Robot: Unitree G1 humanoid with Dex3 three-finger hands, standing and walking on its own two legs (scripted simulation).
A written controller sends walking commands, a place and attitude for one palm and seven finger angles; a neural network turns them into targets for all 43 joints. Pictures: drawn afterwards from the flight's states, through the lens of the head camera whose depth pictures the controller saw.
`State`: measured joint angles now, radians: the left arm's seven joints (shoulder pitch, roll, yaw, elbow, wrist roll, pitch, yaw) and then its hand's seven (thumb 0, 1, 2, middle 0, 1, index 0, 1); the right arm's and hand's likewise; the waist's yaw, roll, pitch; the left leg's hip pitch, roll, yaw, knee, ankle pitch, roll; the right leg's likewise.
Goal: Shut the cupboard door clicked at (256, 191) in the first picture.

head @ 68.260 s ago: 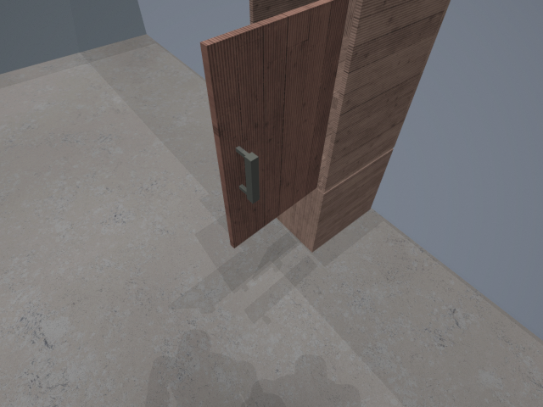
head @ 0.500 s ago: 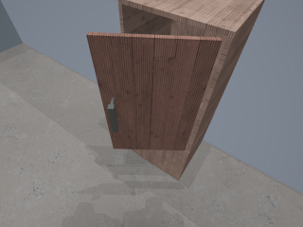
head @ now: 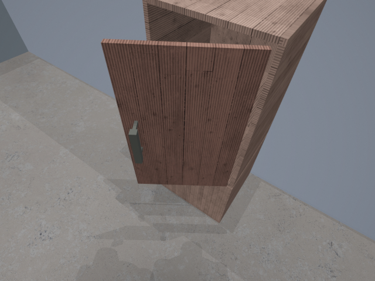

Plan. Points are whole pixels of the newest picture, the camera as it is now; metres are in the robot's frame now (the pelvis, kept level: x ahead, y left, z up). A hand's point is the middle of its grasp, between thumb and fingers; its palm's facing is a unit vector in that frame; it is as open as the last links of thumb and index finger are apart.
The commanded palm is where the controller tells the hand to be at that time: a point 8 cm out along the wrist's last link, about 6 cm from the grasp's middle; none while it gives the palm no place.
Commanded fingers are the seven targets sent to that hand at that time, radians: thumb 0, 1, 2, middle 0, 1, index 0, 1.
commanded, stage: shuffle to correct the standing spot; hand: left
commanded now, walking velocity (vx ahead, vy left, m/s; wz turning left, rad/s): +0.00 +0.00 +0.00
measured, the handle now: (137, 142) +0.49 +0.19 -0.06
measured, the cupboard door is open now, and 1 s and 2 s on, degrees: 34 34 34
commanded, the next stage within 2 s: come to a stop and stand still in 0.24 s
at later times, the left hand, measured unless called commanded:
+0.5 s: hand out of the picture +0.00 +0.13 -0.19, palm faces +0.07 -0.99 -0.14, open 7.4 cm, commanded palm none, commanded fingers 0.00 0.90 0.90 -0.20 -0.30 -0.20 -0.30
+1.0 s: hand out of the picture +0.07 +0.20 -0.18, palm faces +0.01 -0.96 -0.27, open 7.4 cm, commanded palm none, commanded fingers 0.00 0.90 0.90 -0.20 -0.30 -0.20 -0.30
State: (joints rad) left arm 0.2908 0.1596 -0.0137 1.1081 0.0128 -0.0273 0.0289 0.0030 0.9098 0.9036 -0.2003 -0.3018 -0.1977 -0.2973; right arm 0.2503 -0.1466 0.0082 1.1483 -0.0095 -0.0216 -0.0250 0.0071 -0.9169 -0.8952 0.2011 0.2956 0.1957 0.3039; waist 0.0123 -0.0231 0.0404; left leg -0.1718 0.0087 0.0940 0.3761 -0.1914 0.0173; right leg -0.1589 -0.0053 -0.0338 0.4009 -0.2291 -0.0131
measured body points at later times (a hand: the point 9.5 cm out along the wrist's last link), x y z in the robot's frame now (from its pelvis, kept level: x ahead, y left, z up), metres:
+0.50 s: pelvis +0.05 -0.02 -0.01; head +0.07 -0.01 +0.44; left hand +0.00 +0.18 -0.17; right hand +0.02 -0.22 -0.17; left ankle +0.01 +0.11 -0.74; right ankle -0.01 -0.11 -0.74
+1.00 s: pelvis +0.02 +0.01 -0.01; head +0.03 +0.00 +0.44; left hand +0.07 +0.25 -0.15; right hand +0.09 -0.22 -0.17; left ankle +0.01 +0.11 -0.74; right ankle -0.01 -0.11 -0.74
